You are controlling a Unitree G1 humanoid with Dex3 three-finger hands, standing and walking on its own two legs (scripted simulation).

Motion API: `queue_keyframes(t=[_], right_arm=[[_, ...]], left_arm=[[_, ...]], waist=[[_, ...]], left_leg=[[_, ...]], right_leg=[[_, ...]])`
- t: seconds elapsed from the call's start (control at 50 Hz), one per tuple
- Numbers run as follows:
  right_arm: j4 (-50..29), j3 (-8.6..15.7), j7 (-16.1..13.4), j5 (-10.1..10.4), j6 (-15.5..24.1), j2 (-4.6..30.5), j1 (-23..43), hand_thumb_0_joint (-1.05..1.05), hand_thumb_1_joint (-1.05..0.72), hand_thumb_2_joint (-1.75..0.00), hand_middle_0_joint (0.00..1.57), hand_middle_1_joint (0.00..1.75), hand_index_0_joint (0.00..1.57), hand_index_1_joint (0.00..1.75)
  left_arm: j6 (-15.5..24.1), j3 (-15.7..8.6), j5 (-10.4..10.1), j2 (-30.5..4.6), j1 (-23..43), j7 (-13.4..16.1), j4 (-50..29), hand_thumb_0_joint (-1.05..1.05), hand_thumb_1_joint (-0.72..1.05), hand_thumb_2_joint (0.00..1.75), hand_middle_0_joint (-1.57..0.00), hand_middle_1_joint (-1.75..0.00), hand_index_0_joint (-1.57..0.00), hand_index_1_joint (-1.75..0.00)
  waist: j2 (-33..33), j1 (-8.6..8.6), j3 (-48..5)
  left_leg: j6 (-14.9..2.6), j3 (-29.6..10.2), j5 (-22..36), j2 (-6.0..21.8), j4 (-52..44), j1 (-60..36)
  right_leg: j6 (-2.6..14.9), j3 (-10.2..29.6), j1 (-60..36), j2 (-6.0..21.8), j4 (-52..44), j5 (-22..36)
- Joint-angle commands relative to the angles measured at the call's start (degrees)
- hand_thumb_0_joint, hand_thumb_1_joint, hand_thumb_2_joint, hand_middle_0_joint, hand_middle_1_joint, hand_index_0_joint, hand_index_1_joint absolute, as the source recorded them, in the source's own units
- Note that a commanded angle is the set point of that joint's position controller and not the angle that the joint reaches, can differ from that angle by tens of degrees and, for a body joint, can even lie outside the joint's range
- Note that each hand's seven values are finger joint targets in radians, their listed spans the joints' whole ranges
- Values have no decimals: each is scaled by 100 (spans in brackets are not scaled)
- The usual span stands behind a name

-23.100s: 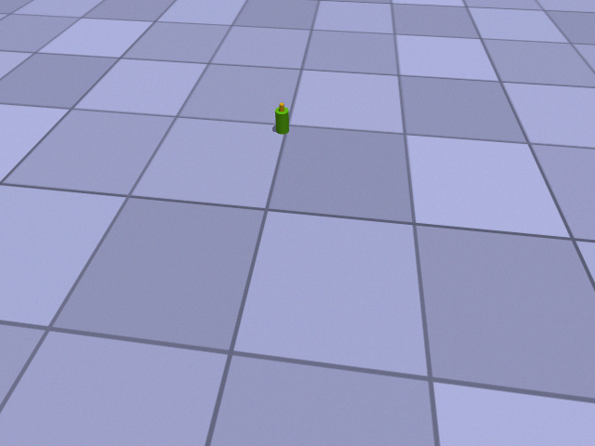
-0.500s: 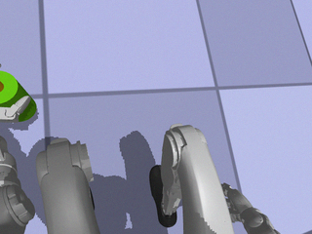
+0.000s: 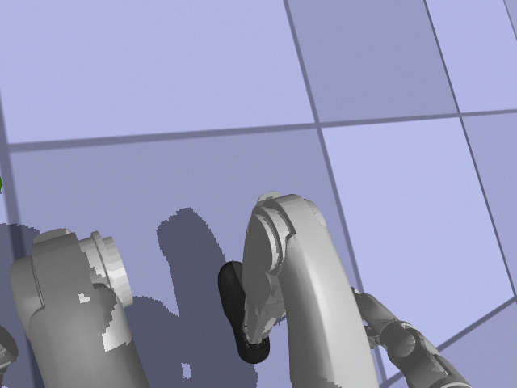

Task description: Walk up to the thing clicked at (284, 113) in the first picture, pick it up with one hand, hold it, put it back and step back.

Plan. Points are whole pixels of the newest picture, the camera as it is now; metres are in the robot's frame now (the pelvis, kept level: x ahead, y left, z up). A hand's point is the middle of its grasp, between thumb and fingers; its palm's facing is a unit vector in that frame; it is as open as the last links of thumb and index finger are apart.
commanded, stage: lower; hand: left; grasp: from the side
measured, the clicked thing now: out of the picture +0.43 +0.32 -0.16
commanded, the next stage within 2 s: loosen in 0.72 s
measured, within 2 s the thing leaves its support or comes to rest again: rests again in 1.32 s
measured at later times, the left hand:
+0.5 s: hand out of the picture +0.43 +0.32 -0.17, palm faces +0.46 -0.89 -0.04, open 10.4 cm
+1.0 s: hand out of the picture +0.43 +0.32 -0.18, palm faces +0.47 -0.88 -0.02, open 10.3 cm
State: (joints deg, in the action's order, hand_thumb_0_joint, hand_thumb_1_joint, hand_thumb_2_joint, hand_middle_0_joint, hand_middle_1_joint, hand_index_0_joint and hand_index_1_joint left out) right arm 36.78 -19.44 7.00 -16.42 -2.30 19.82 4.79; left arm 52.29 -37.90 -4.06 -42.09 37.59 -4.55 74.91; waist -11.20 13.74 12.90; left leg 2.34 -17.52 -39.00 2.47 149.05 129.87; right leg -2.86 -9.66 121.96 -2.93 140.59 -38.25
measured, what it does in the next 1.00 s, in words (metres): stands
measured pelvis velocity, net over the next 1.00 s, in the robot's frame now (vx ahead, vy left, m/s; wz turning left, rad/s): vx -0.01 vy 0.01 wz -0.06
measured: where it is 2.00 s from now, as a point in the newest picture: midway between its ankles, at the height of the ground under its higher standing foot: (184, 354)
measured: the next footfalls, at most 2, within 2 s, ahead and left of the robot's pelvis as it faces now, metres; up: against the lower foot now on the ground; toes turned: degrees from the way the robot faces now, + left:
none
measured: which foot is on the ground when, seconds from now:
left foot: down 0.00-1.00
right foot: down 0.00-1.00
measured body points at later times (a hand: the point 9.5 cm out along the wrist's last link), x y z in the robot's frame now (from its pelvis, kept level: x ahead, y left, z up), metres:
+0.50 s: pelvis +0.00 +0.01 -0.01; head +0.24 +0.17 +0.33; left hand +0.40 +0.37 -0.17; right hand +0.15 -0.26 -0.05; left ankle +0.08 +0.14 -0.25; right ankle +0.12 -0.12 -0.25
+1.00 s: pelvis -0.01 +0.01 -0.01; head +0.23 +0.18 +0.33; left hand +0.40 +0.36 -0.17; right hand +0.15 -0.25 -0.05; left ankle +0.08 +0.14 -0.25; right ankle +0.12 -0.12 -0.25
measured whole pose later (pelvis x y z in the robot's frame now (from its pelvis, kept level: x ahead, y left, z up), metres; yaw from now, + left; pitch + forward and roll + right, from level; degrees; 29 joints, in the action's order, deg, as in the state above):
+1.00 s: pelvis -0.01 +0.01 -0.01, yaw -4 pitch +12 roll -16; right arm 32.4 -28.0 7.4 -20.5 -2.2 21.2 10.5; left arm 59.4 -36.2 -4.4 -49.8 37.4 1.1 82.6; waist -16.2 14.1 18.3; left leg 1.2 -22.5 -39.8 2.9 152.8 127.7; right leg -4.5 -13.1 118.1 -5.4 139.7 -36.4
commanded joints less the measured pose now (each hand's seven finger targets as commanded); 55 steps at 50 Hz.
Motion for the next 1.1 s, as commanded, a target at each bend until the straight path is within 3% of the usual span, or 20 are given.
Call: queue_keyframes(t=[0.0,0.36,0.46,0.6,0.66,0.8,0.82,0.86,0.92,1.0,1.08], right_arm=[[-162,452,-103,-111,14,1927,-390,0,-93,-91,20,30,20,30],[-339,98,-99,-330,15,2114,66,0,-92,-91,20,30,20,30],[-341,55,-92,-379,-2,2163,71,0,-91,-90,20,30,20,30],[-396,-9,-78,-399,3,2170,189,0,-91,-91,20,30,20,30],[-418,-37,-76,-419,-34,2178,177,0,-90,-90,20,30,20,30],[-442,-108,-83,-439,-31,2200,283,0,-90,-90,20,30,20,30],[-472,-130,-77,-443,-34,2186,308,0,-90,-90,20,30,20,30],[-489,-145,-76,-429,-28,2197,308,0,-91,-89,20,30,20,30],[-503,-166,-84,-437,-10,2193,336,0,-91,-89,20,30,20,30],[-492,-182,-94,-441,-19,2189,335,0,-92,-89,20,30,20,30],[-539,-192,-89,-412,-42,2198,352,0,-92,-90,20,30,20,30]], left_arm=[[810,-134,-114,-1801,1715,54,-1237,0,12,119,-119,-135,-121,-134],[1123,-133,-69,-2207,1535,316,-780,0,10,121,-118,-135,-120,-134],[1139,-90,-29,-2141,1414,394,-750,0,13,124,-120,-138,-122,-137],[1191,37,-4,-2155,1530,474,-796,0,15,126,-122,-140,-124,-139],[1202,-63,2,-2228,1394,524,-650,0,14,126,-121,-139,-123,-138],[1244,110,15,-2179,1435,547,-437,0,15,128,-124,-141,-126,-141],[1254,122,-9,-2143,1392,544,-359,0,17,121,-128,-138,-130,-137],[1290,77,-50,-2196,1392,553,-384,0,3,105,-116,-122,-120,-121],[1316,105,-88,-2178,1420,522,-371,0,-4,81,-102,-101,-105,-98],[1312,167,-64,-2188,1452,508,-356,0,-19,57,-87,-82,-90,-79],[1233,207,-77,-2098,1274,494,-66,0,-39,37,-59,-52,-60,-51]], waist=[[3147,324,-3870],[3051,469,-3398],[3188,527,-3388],[3167,560,-3228],[3149,551,-3236],[3013,631,-3013],[2951,636,-2980],[2881,610,-2973],[2888,624,-2991],[2921,641,-2945],[2800,636,-2702]], left_leg=[[-58,577,890,217,-1599,-2726],[-61,387,717,305,-1432,-2627],[-6,283,1008,343,-1465,-2885],[-14,245,897,355,-1443,-2768],[-7,221,890,361,-1448,-2790],[-28,166,731,380,-1436,-2712],[-45,187,704,369,-1402,-2630],[-63,166,623,368,-1412,-2562],[-66,170,669,375,-1390,-2589],[-64,163,675,382,-1401,-2591],[-83,143,423,381,-1458,-2381]], right_leg=[[369,-604,-1749,-159,-1113,1282],[312,-822,-1838,-278,-1095,1264],[304,-920,-1892,-285,-1006,1492],[302,-959,-1860,-315,-1016,1429],[303,-1000,-1891,-330,-1014,1408],[287,-1054,-1792,-360,-1050,1309],[281,-1043,-1833,-368,-1069,1301],[279,-1068,-1853,-381,-1077,1259],[277,-1053,-1874,-397,-1078,1301],[274,-1067,-1877,-400,-1088,1304],[290,-1100,-1767,-412,-1113,1128]])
